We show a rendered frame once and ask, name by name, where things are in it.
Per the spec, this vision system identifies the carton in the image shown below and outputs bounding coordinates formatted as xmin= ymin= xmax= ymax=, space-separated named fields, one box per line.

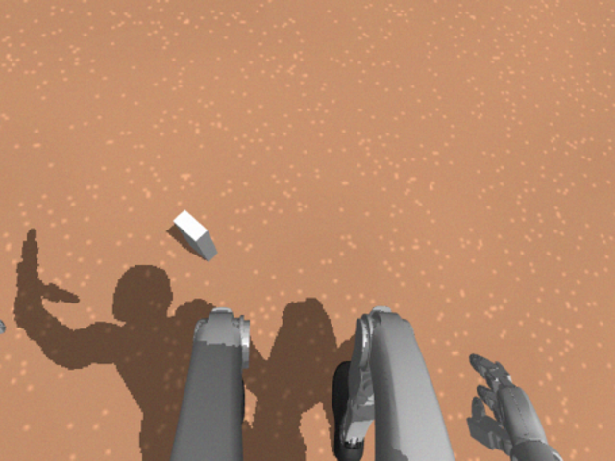
xmin=173 ymin=210 xmax=218 ymax=262

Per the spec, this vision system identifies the right robot arm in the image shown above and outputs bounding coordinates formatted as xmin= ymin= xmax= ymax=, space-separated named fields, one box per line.
xmin=510 ymin=441 xmax=563 ymax=461

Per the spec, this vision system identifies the right robot hand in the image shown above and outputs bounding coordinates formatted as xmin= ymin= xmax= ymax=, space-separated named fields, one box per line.
xmin=467 ymin=354 xmax=548 ymax=456

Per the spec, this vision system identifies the right robot foot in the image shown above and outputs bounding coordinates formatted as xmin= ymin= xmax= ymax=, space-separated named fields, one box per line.
xmin=332 ymin=361 xmax=364 ymax=461

